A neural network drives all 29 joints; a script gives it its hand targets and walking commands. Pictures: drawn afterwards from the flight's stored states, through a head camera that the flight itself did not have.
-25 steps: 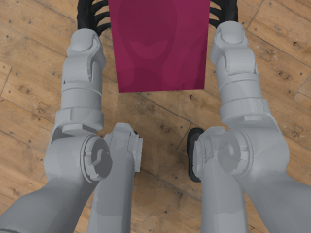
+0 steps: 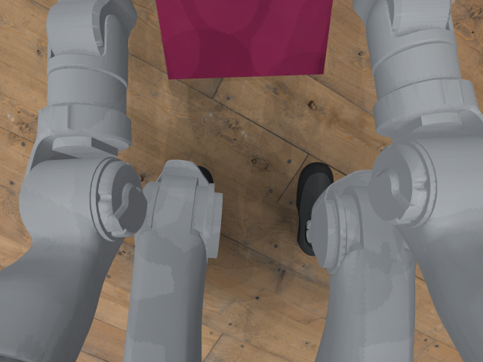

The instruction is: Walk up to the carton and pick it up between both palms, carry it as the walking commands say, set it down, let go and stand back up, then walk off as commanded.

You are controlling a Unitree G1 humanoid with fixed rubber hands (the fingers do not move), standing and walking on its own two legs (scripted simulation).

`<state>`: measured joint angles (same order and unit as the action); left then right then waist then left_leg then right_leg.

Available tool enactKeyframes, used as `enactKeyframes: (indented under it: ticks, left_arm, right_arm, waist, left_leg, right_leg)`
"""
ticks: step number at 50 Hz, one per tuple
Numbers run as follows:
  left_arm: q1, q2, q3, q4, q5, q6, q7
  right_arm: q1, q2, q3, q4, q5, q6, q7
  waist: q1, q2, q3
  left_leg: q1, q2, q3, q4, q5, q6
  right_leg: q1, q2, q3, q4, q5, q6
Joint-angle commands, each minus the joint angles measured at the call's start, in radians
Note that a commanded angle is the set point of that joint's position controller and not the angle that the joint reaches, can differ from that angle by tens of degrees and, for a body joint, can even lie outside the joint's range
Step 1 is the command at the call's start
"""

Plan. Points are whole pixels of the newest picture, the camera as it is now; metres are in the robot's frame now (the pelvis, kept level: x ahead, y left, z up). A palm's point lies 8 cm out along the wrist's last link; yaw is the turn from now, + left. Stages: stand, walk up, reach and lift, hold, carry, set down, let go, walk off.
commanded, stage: set down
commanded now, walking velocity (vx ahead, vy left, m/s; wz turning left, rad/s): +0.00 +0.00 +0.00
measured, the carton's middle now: out of the picture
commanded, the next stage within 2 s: none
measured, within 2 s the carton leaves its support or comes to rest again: rests again in 1.98 s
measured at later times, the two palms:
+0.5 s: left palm out of the picture +0.56 +0.17 -0.18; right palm out of the picture +0.57 -0.12 -0.19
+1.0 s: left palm out of the picture +0.55 +0.18 -0.19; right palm out of the picture +0.58 -0.11 -0.19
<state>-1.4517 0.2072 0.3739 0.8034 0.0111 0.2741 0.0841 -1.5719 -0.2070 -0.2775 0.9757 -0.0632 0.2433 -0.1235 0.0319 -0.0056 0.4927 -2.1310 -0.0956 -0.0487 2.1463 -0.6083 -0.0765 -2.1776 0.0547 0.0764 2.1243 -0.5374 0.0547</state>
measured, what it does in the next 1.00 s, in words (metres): stands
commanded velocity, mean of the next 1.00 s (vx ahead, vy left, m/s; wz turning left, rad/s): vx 0.00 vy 0.00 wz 0.00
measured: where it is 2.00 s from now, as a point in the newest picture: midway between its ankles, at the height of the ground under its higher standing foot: (252, 224)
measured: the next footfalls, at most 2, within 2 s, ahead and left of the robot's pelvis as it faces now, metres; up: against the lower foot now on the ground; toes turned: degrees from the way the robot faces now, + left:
none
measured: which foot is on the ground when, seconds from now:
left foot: down 0.00-1.00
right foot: down 0.00-1.00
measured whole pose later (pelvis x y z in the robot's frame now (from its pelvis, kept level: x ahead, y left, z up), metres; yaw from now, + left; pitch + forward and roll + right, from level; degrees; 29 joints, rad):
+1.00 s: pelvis +0.02 +0.01 -0.02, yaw +0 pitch +38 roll +1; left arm -1.38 0.20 0.40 0.89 0.02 0.18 0.03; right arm -1.51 -0.19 -0.33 1.03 -0.11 0.17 -0.04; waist 0.02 0.02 0.37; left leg -2.22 -0.10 -0.03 2.21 -0.66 -0.06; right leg -2.26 0.05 0.09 2.19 -0.60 0.06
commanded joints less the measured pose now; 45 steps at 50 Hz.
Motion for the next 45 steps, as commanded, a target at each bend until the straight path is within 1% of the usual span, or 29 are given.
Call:
enactKeyframes:
  ticks: [1, 4, 6, 7, 8, 9, 10, 12, 13, 14, 15, 19, 21, 22, 23, 24, 25, 26, 28, 31, 33, 34, 36, 37, 39, 40, 42, 43, 45]
  left_arm:
    - [-0.704, -0.943, -0.511, -0.148, -0.138, -0.049, -0.263]
    - [-0.648, -0.976, -0.504, -0.067, -0.147, -0.037, -0.267]
    - [-0.658, -0.964, -0.484, -0.085, -0.129, -0.039, -0.264]
    - [-0.654, -0.973, -0.477, -0.071, -0.137, -0.038, -0.268]
    - [-0.571, -0.976, -0.459, 0.005, -0.109, -0.023, -0.273]
    - [-0.573, -1.001, -0.444, 0.032, -0.099, -0.019, -0.280]
    - [-0.647, -0.948, -0.445, -0.062, -0.106, -0.033, -0.279]
    - [-0.605, -0.964, -0.435, 0.004, -0.080, -0.027, -0.281]
    - [-0.563, -0.955, -0.410, 0.033, -0.068, -0.025, -0.285]
    - [-0.587, -0.935, -0.428, 0.013, -0.076, -0.022, -0.281]
    - [-0.535, -0.973, -0.410, 0.057, -0.059, -0.014, -0.287]
    - [-0.577, -0.951, -0.406, 0.033, -0.079, -0.037, -0.294]
    - [-0.488, -0.960, -0.393, 0.082, -0.057, -0.037, -0.295]
    - [-0.529, -0.940, -0.401, 0.044, -0.068, -0.047, -0.299]
    - [-0.496, -0.935, -0.390, 0.043, -0.053, -0.047, -0.303]
    - [-0.478, -0.938, -0.395, 0.043, -0.043, -0.057, -0.300]
    - [-0.446, -0.952, -0.357, 0.066, -0.015, -0.054, -0.308]
    - [-0.433, -0.941, -0.357, 0.085, -0.021, -0.050, -0.314]
    - [-0.427, -0.943, -0.382, 0.078, -0.043, -0.053, -0.318]
    - [-0.449, -0.946, -0.411, 0.025, -0.062, -0.068, -0.318]
    - [-0.439, -0.927, -0.410, 0.039, -0.074, -0.071, -0.320]
    - [-0.435, -0.920, -0.410, 0.046, -0.073, -0.071, -0.318]
    - [-0.399, -0.922, -0.405, 0.081, -0.052, -0.069, -0.313]
    - [-0.425, -0.938, -0.431, 0.057, -0.083, -0.071, -0.310]
    - [-0.448, -0.925, -0.456, 0.023, -0.089, -0.082, -0.300]
    - [-0.425, -0.917, -0.425, 0.059, -0.083, -0.078, -0.300]
    - [-0.393, -0.906, -0.393, 0.095, -0.069, -0.072, -0.297]
    - [-0.404, -0.925, -0.382, 0.087, -0.051, -0.069, -0.297]
    - [-0.401, -0.911, -0.373, 0.083, -0.042, -0.069, -0.299]
  right_arm:
    - [-0.577, 0.912, 0.407, -0.241, 0.163, -0.045, 0.286]
    - [-0.459, 0.915, 0.351, -0.066, 0.145, -0.024, 0.294]
    - [-0.511, 0.914, 0.359, -0.133, 0.146, -0.027, 0.300]
    - [-0.522, 0.904, 0.357, -0.145, 0.143, -0.031, 0.305]
    - [-0.516, 0.886, 0.345, -0.100, 0.140, -0.027, 0.311]
    - [-0.488, 0.867, 0.337, -0.078, 0.124, -0.029, 0.315]
    - [-0.486, 0.906, 0.327, -0.080, 0.122, -0.021, 0.312]
    - [-0.477, 0.870, 0.298, -0.055, 0.122, -0.026, 0.319]
    - [-0.446, 0.874, 0.303, -0.040, 0.103, -0.022, 0.322]
    - [-0.472, 0.907, 0.309, -0.040, 0.122, -0.020, 0.323]
    - [-0.468, 0.863, 0.307, -0.041, 0.105, -0.025, 0.324]
    - [-0.437, 0.855, 0.292, -0.045, 0.072, -0.034, 0.305]
    - [-0.403, 0.879, 0.306, -0.027, 0.081, -0.038, 0.300]
    - [-0.364, 0.882, 0.279, 0.006, 0.077, -0.038, 0.297]
    - [-0.333, 0.901, 0.270, 0.030, 0.058, -0.029, 0.301]
    - [-0.334, 0.889, 0.274, 0.004, 0.065, -0.038, 0.304]
    - [-0.296, 0.909, 0.267, 0.039, 0.046, -0.036, 0.300]
    - [-0.285, 0.904, 0.279, 0.028, 0.041, -0.036, 0.298]
    - [-0.277, 0.892, 0.283, -0.008, 0.035, -0.043, 0.294]
    - [-0.266, 0.886, 0.288, -0.013, 0.054, -0.058, 0.286]
    - [-0.211, 0.902, 0.261, 0.060, 0.035, -0.048, 0.284]
    - [-0.218, 0.876, 0.273, 0.017, 0.030, -0.058, 0.278]
    - [-0.229, 0.889, 0.287, 0.017, 0.038, -0.064, 0.280]
    - [-0.254, 0.846, 0.278, -0.015, 0.045, -0.071, 0.280]
    - [-0.211, 0.893, 0.271, 0.039, 0.041, -0.071, 0.285]
    - [-0.213, 0.888, 0.281, 0.040, 0.040, -0.067, 0.288]
    - [-0.211, 0.857, 0.247, 0.048, 0.020, -0.061, 0.297]
    - [-0.188, 0.832, 0.223, 0.073, -0.002, -0.061, 0.302]
    - [-0.189, 0.837, 0.217, 0.081, 0.001, -0.055, 0.314]
  waist:
    - [0.023, 0.027, -1.736]
    - [-0.035, 0.023, -1.598]
    - [0.001, 0.022, -1.615]
    - [-0.018, -0.008, -1.588]
    - [0.004, 0.029, -1.519]
    - [-0.015, 0.010, -1.452]
    - [-0.017, -0.005, -1.474]
    - [-0.014, 0.048, -1.373]
    - [-0.016, -0.007, -1.308]
    - [0.033, 0.046, -1.346]
    - [-0.004, -0.011, -1.283]
    - [-0.039, -0.022, -1.298]
    - [-0.008, -0.013, -1.263]
    - [-0.025, 0.008, -1.265]
    - [-0.001, 0.000, -1.233]
    - [-0.017, -0.010, -1.213]
    - [0.014, 0.016, -1.167]
    - [0.015, -0.004, -1.193]
    - [-0.031, -0.030, -1.197]
    - [-0.029, 0.036, -1.225]
    - [-0.040, 0.022, -1.179]
    - [-0.055, 0.005, -1.192]
    - [-0.024, 0.031, -1.179]
    - [-0.057, 0.049, -1.209]
    - [-0.045, 0.079, -1.202]
    - [-0.038, 0.008, -1.181]
    - [-0.057, 0.006, -1.103]
    - [-0.074, 0.048, -1.089]
    - [-0.069, 0.035, -1.088]
  left_leg:
    - [0.613, -0.036, 0.139, -0.152, 0.467, 0.038]
    - [0.539, -0.042, 0.135, -0.153, 0.379, 0.041]
    - [0.590, -0.038, 0.127, -0.155, 0.412, 0.044]
    - [0.571, -0.036, 0.116, -0.152, 0.419, 0.046]
    - [0.541, -0.040, 0.124, -0.153, 0.355, 0.048]
    - [0.497, -0.044, 0.119, -0.157, 0.321, 0.054]
    - [0.488, -0.037, 0.126, -0.149, 0.326, 0.051]
    - [0.459, -0.040, 0.119, -0.170, 0.285, 0.048]
    - [0.421, -0.043, 0.105, -0.176, 0.283, 0.060]
    - [0.458, -0.040, 0.124, -0.163, 0.289, 0.055]
    - [0.390, -0.035, 0.106, -0.166, 0.268, 0.061]
    - [0.371, -0.041, 0.107, -0.146, 0.266, 0.051]
    - [0.341, -0.049, 0.116, -0.138, 0.289, 0.057]
    - [0.320, -0.043, 0.125, -0.138, 0.291, 0.049]
    - [0.333, -0.044, 0.129, -0.133, 0.330, 0.045]
    - [0.314, -0.047, 0.125, -0.151, 0.317, 0.048]
    - [0.260, -0.052, 0.143, -0.150, 0.321, 0.042]
    - [0.263, -0.046, 0.131, -0.138, 0.321, 0.050]
    - [0.269, -0.049, 0.123, -0.127, 0.340, 0.041]
    - [0.226, -0.050, 0.134, -0.122, 0.383, 0.033]
    - [0.243, -0.052, 0.127, -0.118, 0.386, 0.040]
    - [0.253, -0.052, 0.127, -0.114, 0.376, 0.035]
    - [0.275, -0.049, 0.132, -0.118, 0.375, 0.034]
    - [0.330, -0.047, 0.114, -0.118, 0.391, 0.032]
    - [0.298, -0.052, 0.130, -0.111, 0.404, 0.024]
    - [0.307, -0.049, 0.107, -0.112, 0.400, 0.035]
    - [0.289, -0.051, 0.102, -0.130, 0.346, 0.037]
    - [0.290, -0.051, 0.090, -0.128, 0.356, 0.034]
    - [0.294, -0.052, 0.104, -0.127, 0.357, 0.034]
  right_leg:
    - [0.685, 0.078, -0.170, -0.076, 0.402, -0.056]
    - [0.651, 0.076, -0.179, -0.076, 0.329, -0.061]
    - [0.645, 0.071, -0.178, -0.069, 0.345, -0.055]
    - [0.629, 0.071, -0.184, -0.074, 0.338, -0.054]
    - [0.580, 0.069, -0.174, -0.072, 0.279, -0.059]
    - [0.553, 0.073, -0.175, -0.077, 0.249, -0.062]
    - [0.587, 0.068, -0.169, -0.070, 0.267, -0.058]
    - [0.493, 0.072, -0.184, -0.071, 0.233, -0.060]
    - [0.479, 0.071, -0.186, -0.077, 0.223, -0.051]
    - [0.497, 0.062, -0.152, -0.069, 0.227, -0.065]
    - [0.478, 0.067, -0.180, -0.064, 0.212, -0.054]
    - [0.518, 0.064, -0.156, -0.074, 0.246, -0.062]
    - [0.509, 0.066, -0.154, -0.072, 0.262, -0.054]
    - [0.518, 0.069, -0.147, -0.064, 0.293, -0.065]
    - [0.500, 0.067, -0.140, -0.068, 0.309, -0.059]
    - [0.485, 0.073, -0.162, -0.067, 0.306, -0.049]
    - [0.484, 0.076, -0.138, -0.079, 0.315, -0.061]
    - [0.522, 0.074, -0.128, -0.078, 0.336, -0.057]
    - [0.517, 0.070, -0.141, -0.070, 0.343, -0.057]
    - [0.560, 0.071, -0.123, -0.056, 0.419, -0.069]
    - [0.511, 0.071, -0.119, -0.066, 0.398, -0.068]
    - [0.498, 0.076, -0.132, -0.070, 0.384, -0.068]
    - [0.500, 0.074, -0.124, -0.065, 0.368, -0.068]
    - [0.498, 0.067, -0.138, -0.050, 0.358, -0.069]
    - [0.473, 0.074, -0.118, -0.051, 0.369, -0.087]
    - [0.477, 0.071, -0.132, -0.042, 0.364, -0.075]
    - [0.403, 0.064, -0.149, -0.045, 0.297, -0.064]
    - [0.376, 0.067, -0.138, -0.049, 0.304, -0.074]
    - [0.386, 0.062, -0.141, -0.050, 0.304, -0.073]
